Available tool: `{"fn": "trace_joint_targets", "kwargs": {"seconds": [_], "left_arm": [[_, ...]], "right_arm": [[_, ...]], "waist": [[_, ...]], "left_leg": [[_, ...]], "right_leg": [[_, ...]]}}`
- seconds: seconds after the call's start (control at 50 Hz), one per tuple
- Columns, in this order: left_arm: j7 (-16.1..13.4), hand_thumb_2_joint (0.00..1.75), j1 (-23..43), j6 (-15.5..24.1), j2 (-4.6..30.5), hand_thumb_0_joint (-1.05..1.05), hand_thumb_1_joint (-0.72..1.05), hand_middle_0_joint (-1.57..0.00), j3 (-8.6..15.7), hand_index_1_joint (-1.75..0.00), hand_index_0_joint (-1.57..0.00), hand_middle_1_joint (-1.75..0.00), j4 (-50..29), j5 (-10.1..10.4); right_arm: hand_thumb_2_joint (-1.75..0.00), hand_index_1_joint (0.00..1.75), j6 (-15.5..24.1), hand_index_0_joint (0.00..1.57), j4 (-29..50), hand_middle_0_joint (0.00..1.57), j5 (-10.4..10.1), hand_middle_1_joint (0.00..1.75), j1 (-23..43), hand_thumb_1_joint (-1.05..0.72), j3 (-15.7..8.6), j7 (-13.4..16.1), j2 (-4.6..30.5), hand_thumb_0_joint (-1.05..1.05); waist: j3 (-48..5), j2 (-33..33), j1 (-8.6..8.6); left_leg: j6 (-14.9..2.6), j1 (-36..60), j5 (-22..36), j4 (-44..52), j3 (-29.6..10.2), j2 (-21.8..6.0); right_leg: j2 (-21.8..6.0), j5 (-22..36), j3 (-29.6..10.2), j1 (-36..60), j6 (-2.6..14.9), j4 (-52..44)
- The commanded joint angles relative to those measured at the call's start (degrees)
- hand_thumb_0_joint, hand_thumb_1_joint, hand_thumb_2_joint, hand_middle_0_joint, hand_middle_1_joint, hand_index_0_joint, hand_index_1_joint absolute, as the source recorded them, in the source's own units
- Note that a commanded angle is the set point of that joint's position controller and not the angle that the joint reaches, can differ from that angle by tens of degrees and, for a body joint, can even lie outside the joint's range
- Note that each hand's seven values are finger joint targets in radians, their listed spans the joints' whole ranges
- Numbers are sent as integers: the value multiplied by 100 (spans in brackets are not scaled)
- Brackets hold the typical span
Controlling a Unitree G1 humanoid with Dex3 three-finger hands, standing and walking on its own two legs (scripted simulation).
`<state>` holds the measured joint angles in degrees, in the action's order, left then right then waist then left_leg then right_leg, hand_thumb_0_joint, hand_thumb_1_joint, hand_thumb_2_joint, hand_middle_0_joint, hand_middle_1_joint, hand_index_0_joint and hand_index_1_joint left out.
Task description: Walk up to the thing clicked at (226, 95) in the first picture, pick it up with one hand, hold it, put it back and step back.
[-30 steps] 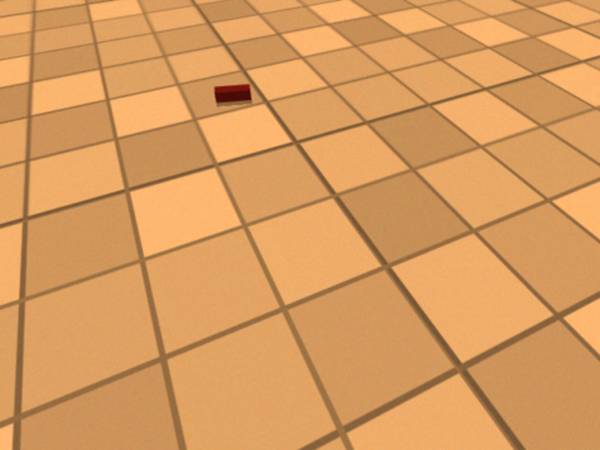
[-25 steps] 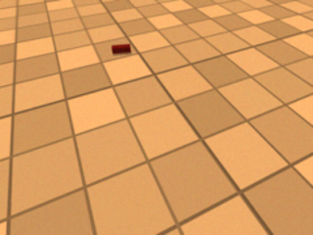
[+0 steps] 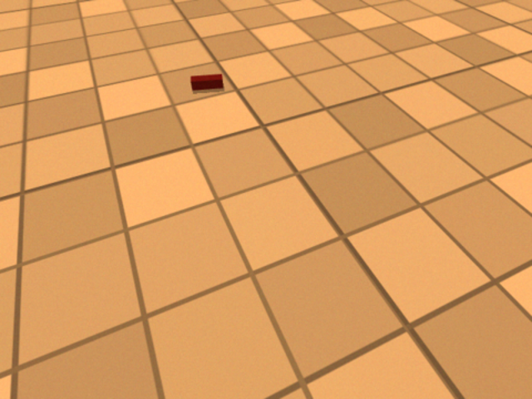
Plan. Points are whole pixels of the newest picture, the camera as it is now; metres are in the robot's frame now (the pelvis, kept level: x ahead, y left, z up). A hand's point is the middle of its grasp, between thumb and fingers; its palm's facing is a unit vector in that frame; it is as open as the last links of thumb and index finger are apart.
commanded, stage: stand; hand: left
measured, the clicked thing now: (207, 82) +2.19 +0.43 -0.75
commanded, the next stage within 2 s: walk up in 0.52 s
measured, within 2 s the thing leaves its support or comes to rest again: neither
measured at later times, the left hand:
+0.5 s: hand out of the picture +0.08 +0.25 -0.16, palm faces -0.02 -0.94 -0.34, open 7.4 cm
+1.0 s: hand (44, 392) +0.17 +0.41 -0.18, palm faces +0.02 -0.93 -0.36, open 7.4 cm
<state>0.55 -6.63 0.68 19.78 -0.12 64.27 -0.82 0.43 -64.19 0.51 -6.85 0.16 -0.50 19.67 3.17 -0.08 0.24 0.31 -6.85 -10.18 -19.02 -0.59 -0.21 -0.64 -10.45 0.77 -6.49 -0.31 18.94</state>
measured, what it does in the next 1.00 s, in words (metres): walks ahead: left foot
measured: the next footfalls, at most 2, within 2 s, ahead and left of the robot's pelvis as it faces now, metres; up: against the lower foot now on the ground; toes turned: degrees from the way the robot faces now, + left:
left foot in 0.88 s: +0.20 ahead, +0.23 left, +0.00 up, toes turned +11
right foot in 1.38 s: +0.59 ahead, -0.01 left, +0.00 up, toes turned -1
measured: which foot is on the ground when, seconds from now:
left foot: down 0.00-0.60, up 0.62-0.86, down 0.88-1.00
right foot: down 0.00-0.90, up 0.92-1.00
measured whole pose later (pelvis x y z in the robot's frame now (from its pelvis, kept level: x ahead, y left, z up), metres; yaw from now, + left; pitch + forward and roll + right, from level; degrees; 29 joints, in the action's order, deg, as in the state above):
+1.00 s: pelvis +0.14 +0.11 -0.02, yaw +4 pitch -3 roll +0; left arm 4.2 -14.3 1.0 28.2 3.1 60.2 -2.0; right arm 4.1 -55.8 0.8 -13.3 -6.1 -4.7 24.6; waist -0.3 4.2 -0.4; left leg -1.6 -15.9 -17.7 -35.8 6.3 -2.5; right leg -3.0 -26.1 -2.0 -18.5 3.3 63.2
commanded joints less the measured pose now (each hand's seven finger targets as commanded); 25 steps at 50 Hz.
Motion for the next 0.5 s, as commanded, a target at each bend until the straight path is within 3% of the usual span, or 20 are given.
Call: {"fn": "trace_joint_targets", "kwargs": {"seconds": [0.0,0.48], "left_arm": [[-95,90,243,123,1179,0,90,-20,221,-30,-20,-30,-351,22],[-112,90,197,126,1213,0,90,-20,227,-30,-20,-30,-356,28]], "right_arm": [[-90,30,158,20,357,20,0,30,228,-90,-216,104,1238,0],[-90,30,144,20,367,20,-2,30,248,-90,-210,114,1224,0]], "waist": [[-512,-39,-4],[-505,-27,6]], "left_leg": [[-193,56,687,263,-554,-711],[-192,145,999,223,-497,-705]], "right_leg": [[-695,672,-565,127,181,-282],[-719,1025,-537,219,163,-304]]}}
